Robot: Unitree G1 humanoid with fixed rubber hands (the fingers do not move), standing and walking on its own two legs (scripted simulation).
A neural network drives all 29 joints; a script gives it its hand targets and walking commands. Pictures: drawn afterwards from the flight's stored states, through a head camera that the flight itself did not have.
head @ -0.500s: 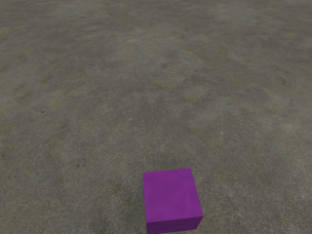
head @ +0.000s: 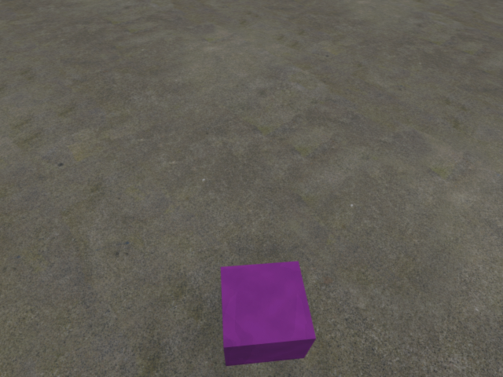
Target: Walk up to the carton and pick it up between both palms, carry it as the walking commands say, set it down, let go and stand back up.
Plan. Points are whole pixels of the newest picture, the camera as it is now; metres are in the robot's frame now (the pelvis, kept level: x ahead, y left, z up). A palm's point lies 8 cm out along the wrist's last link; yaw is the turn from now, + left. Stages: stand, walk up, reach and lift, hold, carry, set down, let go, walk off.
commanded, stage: walk up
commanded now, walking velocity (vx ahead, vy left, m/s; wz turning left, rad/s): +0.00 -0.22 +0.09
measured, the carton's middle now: (262, 312) +0.48 -0.05 -0.66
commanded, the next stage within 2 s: stand in 1.08 s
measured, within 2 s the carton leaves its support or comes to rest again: neither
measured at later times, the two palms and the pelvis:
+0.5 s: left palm out of the picture -0.02 +0.13 -0.14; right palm out of the picture +0.08 -0.32 -0.13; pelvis +0.01 -0.09 +0.00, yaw +2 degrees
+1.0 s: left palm out of the picture -0.02 +0.23 -0.15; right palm out of the picture +0.06 -0.25 -0.12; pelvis +0.01 -0.01 +0.00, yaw +1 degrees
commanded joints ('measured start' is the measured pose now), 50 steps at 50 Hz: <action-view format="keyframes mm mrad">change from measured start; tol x32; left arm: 1 36 26 7 -56 2 10 -20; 50 85 45 -6 -11 -18 -7 -3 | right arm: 1 7 -165 -26 -48 2 -1 -8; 50 -75 -140 10 -143 13 -25 56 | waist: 1 13 197 35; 7 64 203 16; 10 74 -331 9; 27 53 116 28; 41 19 -298 27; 50 58 184 36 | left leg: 1 -45 272 -276 -245 -178 149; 13 -201 -8 -47 530 -245 -7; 30 140 64 -85 -150 148 69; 36 -224 -22 -77 619 -323 -27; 50 67 179 -182 -230 141 112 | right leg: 1 -111 -92 85 54 33 8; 8 299 -50 -66 -529 194 22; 11 30 -419 397 -828 -93 -160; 19 226 -284 137 -633 729 -171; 26 92 -106 6 -557 199 -22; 34 284 -502 386 -630 638 -254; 40 50 -302 121 -704 244 -112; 50 56 -78 54 -191 11 -5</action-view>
